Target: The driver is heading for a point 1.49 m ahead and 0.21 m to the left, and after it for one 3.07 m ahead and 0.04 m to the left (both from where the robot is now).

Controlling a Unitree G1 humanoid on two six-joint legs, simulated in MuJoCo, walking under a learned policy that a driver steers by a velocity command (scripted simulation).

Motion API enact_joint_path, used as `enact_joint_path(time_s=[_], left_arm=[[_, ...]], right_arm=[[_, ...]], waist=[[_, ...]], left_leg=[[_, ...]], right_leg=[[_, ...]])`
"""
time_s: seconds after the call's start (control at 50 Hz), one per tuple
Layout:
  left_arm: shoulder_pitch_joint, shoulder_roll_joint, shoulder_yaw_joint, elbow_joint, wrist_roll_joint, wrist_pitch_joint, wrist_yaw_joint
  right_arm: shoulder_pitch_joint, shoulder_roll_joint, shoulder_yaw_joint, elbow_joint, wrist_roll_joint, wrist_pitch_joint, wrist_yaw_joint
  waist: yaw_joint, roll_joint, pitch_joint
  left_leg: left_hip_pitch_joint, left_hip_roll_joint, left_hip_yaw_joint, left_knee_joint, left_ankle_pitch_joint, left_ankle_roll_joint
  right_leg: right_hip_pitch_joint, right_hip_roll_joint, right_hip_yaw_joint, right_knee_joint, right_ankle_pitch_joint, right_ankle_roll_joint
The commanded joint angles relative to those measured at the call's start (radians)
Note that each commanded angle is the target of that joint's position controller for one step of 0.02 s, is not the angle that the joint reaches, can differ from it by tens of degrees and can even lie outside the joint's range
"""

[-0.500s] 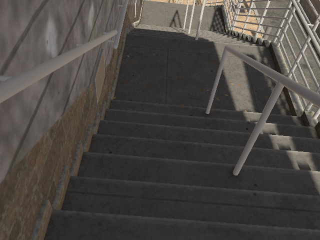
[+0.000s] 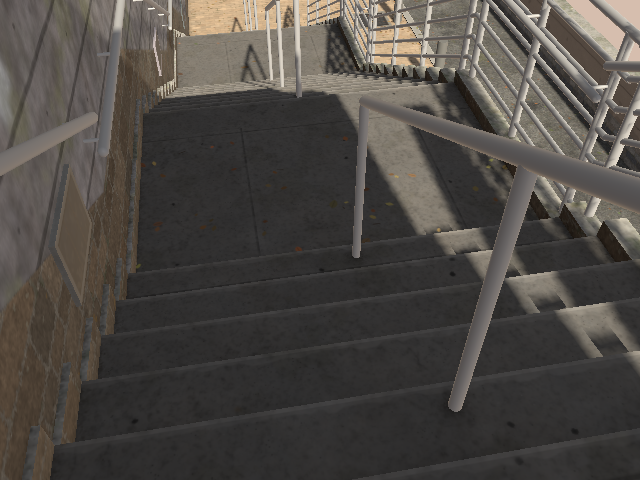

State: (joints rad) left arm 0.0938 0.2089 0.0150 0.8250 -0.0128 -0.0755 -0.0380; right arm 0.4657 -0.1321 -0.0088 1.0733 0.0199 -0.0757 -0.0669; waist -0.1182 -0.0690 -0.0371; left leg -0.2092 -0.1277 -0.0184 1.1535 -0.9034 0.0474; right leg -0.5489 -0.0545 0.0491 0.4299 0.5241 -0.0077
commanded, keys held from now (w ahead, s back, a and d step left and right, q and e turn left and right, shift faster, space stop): shift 1.00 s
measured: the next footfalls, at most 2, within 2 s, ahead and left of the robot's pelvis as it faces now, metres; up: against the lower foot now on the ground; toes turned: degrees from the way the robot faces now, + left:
right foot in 0.04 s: +0.22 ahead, -0.10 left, -0.17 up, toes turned -2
left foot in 0.48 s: +0.21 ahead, +0.12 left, -0.17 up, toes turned -4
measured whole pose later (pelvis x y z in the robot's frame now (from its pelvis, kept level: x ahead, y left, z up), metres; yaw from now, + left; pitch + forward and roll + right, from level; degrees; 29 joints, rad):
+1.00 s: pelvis +0.19 +0.00 -0.04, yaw -2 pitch +1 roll +0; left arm 0.27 0.18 0.03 1.07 -0.02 0.07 0.05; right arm 0.35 -0.15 -0.02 0.99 0.00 0.00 -0.04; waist -0.03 0.00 0.00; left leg -0.15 -0.01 -0.03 0.37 -0.23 0.00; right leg -0.18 0.03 0.00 0.38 -0.21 -0.03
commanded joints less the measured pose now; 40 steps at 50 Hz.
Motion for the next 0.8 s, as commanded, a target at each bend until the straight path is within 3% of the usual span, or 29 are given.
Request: enact_joint_path(time_s=[0.02,0.04,0.06,0.08,0.1,0.12,0.14,0.16,0.18,0.2,0.24,0.28,0.32,0.34,0.38,0.4,0.42,0.44,0.46,0.48,0.5,0.52,0.54,0.56,0.58,0.64,0.66,0.74,0.8], left_arm=[[0.396,0.132,0.057,0.090,-0.001,-0.004,-0.006],[0.595,0.174,0.054,0.179,0.038,-0.009,-0.015],[0.557,0.163,0.029,0.195,0.074,-0.004,-0.025],[0.500,0.123,0.017,0.185,0.041,0.018,-0.023],[0.415,0.082,0.005,0.163,0.017,0.043,-0.016],[0.332,0.094,0.005,0.167,-0.004,0.064,0.001],[0.236,0.104,0.003,0.130,0.011,0.075,0.015],[0.196,0.099,-0.004,0.117,0.030,0.077,0.028],[0.193,0.102,-0.009,0.112,0.042,0.072,0.034],[0.222,0.093,-0.013,0.103,0.050,0.063,0.039],[0.284,0.031,-0.037,0.130,0.063,0.059,0.055],[0.305,0.007,-0.052,0.133,0.056,0.064,0.088],[0.307,-0.011,-0.054,0.135,0.029,0.080,0.098],[0.279,0.013,-0.049,0.129,0.034,0.087,0.097],[0.253,0.040,-0.035,0.115,0.024,0.100,0.090],[0.234,0.075,-0.026,0.108,0.043,0.085,0.084],[0.188,0.075,-0.021,0.100,0.037,0.083,0.080],[0.183,0.032,-0.026,0.100,0.003,0.100,0.081],[0.225,-0.003,-0.033,0.111,0.005,0.106,0.078],[0.277,-0.005,-0.029,0.136,0.006,0.114,0.075],[0.329,0.014,-0.019,0.140,0.008,0.114,0.071],[0.342,0.035,-0.004,0.143,-0.002,0.117,0.072],[0.305,0.053,0.007,0.128,-0.016,0.131,0.071],[0.252,0.059,0.011,0.122,-0.006,0.138,0.078],[0.218,0.047,0.011,0.114,0.000,0.145,0.081],[0.213,0.022,0.011,0.122,0.018,0.151,0.082],[0.227,0.055,0.021,0.146,0.008,0.149,0.082],[0.216,0.029,0.015,0.161,0.007,0.144,0.082],[0.221,0.053,0.023,0.184,0.002,0.133,0.081]], right_arm=[[0.038,-0.121,-0.018,0.022,-0.015,0.020,0.025],[0.100,-0.068,-0.017,0.043,0.005,0.016,0.050],[0.291,-0.016,-0.006,0.055,0.040,0.016,0.042],[0.277,-0.070,-0.001,0.001,0.040,0.016,0.035],[0.174,-0.095,-0.005,-0.023,0.040,0.034,0.027],[0.078,-0.070,-0.001,-0.070,0.048,0.059,0.013],[-0.035,-0.063,0.000,-0.111,0.058,0.092,0.000],[-0.095,-0.057,0.000,-0.133,0.048,0.121,-0.010],[-0.141,-0.061,-0.001,-0.165,0.034,0.136,-0.016],[-0.135,-0.095,-0.013,-0.166,0.036,0.125,-0.022],[-0.106,-0.069,-0.011,-0.165,0.028,0.106,-0.025],[-0.143,-0.052,-0.006,-0.202,-0.003,0.108,-0.027],[-0.196,-0.030,0.002,-0.246,-0.013,0.114,-0.020],[-0.214,-0.025,0.005,-0.254,-0.004,0.126,-0.014],[-0.209,-0.039,0.005,-0.260,0.009,0.145,0.005],[-0.123,-0.065,-0.007,-0.209,0.005,0.139,0.018],[-0.106,-0.081,-0.015,-0.207,-0.002,0.143,0.021],[-0.218,-0.079,-0.005,-0.268,-0.003,0.135,0.015],[-0.215,-0.064,-0.001,-0.254,-0.001,0.127,0.018],[-0.170,-0.062,0.000,-0.233,-0.007,0.126,0.027],[-0.148,-0.116,-0.013,-0.214,-0.015,0.133,0.034],[-0.115,-0.121,-0.016,-0.192,-0.009,0.141,0.034],[-0.119,-0.132,-0.025,-0.172,0.007,0.139,0.031],[-0.117,-0.098,-0.021,-0.168,0.002,0.130,0.024],[-0.118,-0.080,-0.017,-0.159,-0.002,0.121,0.020],[-0.103,-0.101,-0.028,-0.143,-0.007,0.091,0.022],[-0.112,-0.091,-0.029,-0.148,-0.014,0.085,0.027],[-0.080,-0.107,-0.033,-0.125,-0.013,0.073,0.034],[-0.058,-0.109,-0.031,-0.117,-0.006,0.060,0.030]], waist=[[0.200,0.120,-0.015],[0.236,-0.074,-0.117],[0.134,-0.240,-0.219],[0.123,-0.230,-0.366],[0.125,-0.120,-0.340],[0.084,0.010,-0.279],[0.065,0.093,-0.149],[0.061,0.089,-0.058],[0.068,0.064,-0.015],[0.079,0.067,0.025],[0.075,-0.041,-0.012],[0.071,-0.026,-0.026],[0.067,-0.016,-0.079],[0.062,-0.029,-0.106],[0.069,-0.080,-0.077],[0.050,-0.067,-0.081],[0.035,-0.052,-0.006],[0.079,-0.067,0.104],[0.104,-0.043,0.106],[0.101,-0.006,0.089],[0.142,0.081,0.072],[0.150,0.114,0.057],[0.156,0.169,0.116],[0.129,0.137,0.136],[0.127,0.113,0.136],[0.138,0.087,0.088],[0.129,0.093,0.073],[0.129,0.110,0.051],[0.113,0.095,0.030]], left_leg=[[-0.151,0.098,-0.169,0.167,0.876,0.036],[-0.334,-0.045,-0.092,0.563,0.348,-0.019],[-0.580,-0.086,-0.197,0.903,-0.118,-0.077],[-0.625,0.010,-0.264,0.898,-0.064,-0.110],[-0.617,0.055,-0.208,0.853,-0.029,-0.124],[-0.610,0.103,-0.141,0.805,0.079,-0.137],[-0.590,0.144,-0.103,0.706,0.236,-0.116],[-0.571,0.169,-0.106,0.692,0.289,-0.100],[-0.551,0.174,-0.101,0.692,0.290,-0.086],[-0.541,0.156,-0.142,0.570,0.507,-0.056],[-0.566,0.138,-0.140,0.573,0.566,-0.042],[-0.522,0.121,-0.146,0.303,0.726,-0.066],[-0.405,0.168,-0.119,-0.139,0.790,-0.074],[-0.275,0.164,-0.088,-0.166,0.770,-0.097],[-0.169,0.158,-0.052,-0.296,0.695,-0.110],[-0.011,0.169,-0.057,-0.158,0.884,-0.103],[-0.032,0.176,-0.065,-0.162,0.823,-0.094],[-0.183,0.173,-0.050,-0.431,0.591,-0.076],[-0.152,0.189,-0.049,-0.550,0.572,-0.068],[-0.090,0.197,-0.051,-0.653,0.634,-0.058],[-0.041,0.211,-0.070,-0.638,0.736,-0.042],[-0.023,0.215,-0.061,-0.661,0.724,-0.025],[-0.110,0.193,-0.059,-0.701,0.610,-0.020],[-0.119,0.189,-0.062,-0.738,0.591,-0.031],[-0.111,0.191,-0.059,-0.753,0.608,-0.038],[-0.105,0.191,-0.063,-0.777,0.654,-0.036],[-0.093,0.192,-0.067,-0.793,0.649,-0.029],[-0.074,0.199,-0.081,-0.820,0.746,-0.023],[-0.027,0.195,-0.078,-0.820,0.812,-0.023]], right_leg=[[0.510,-0.029,-0.069,-0.154,0.090,-0.020],[0.787,-0.148,0.000,0.021,0.579,-0.071],[1.009,-0.298,0.199,0.286,0.911,-0.221],[1.008,-0.360,0.328,0.267,0.611,-0.298],[0.888,-0.326,0.312,0.182,0.266,-0.301],[0.737,-0.326,0.380,0.060,-0.124,-0.288],[0.494,-0.325,0.451,-0.065,-0.459,-0.273],[0.338,-0.320,0.467,-0.100,-0.560,-0.230],[0.242,-0.292,0.457,-0.123,-0.578,-0.194],[0.156,-0.211,0.351,-0.095,-0.623,-0.176],[0.170,-0.166,0.263,-0.032,-0.405,-0.174],[0.174,-0.127,0.169,-0.009,-0.258,-0.189],[0.272,-0.095,0.115,-0.026,-0.299,-0.133],[0.223,-0.084,0.097,-0.025,-0.249,-0.117],[0.204,-0.079,0.091,-0.063,-0.400,-0.097],[0.068,-0.103,0.115,-0.081,-0.421,-0.137],[0.023,-0.115,0.126,-0.088,-0.440,-0.158],[0.128,-0.102,0.137,-0.117,-0.453,-0.129],[0.189,-0.108,0.187,-0.094,-0.478,-0.122],[0.217,-0.101,0.206,-0.078,-0.528,-0.110],[0.218,-0.065,0.213,-0.074,-0.611,-0.096],[0.217,-0.028,0.196,-0.087,-0.774,-0.101],[0.222,0.003,0.136,-0.160,-0.913,-0.097],[0.222,-0.004,0.127,-0.184,-0.994,-0.089],[0.235,0.001,0.114,-0.192,-0.993,-0.081],[0.335,0.019,0.077,-0.168,-0.886,-0.077],[0.347,0.013,0.076,-0.163,-0.876,-0.087],[0.402,0.014,0.049,-0.126,-0.738,-0.095],[0.414,0.014,0.040,-0.110,-0.627,-0.092]])
Over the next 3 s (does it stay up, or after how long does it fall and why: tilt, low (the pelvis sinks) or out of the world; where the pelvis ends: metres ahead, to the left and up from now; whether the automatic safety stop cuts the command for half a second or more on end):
stays up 0.83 0.22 -0.44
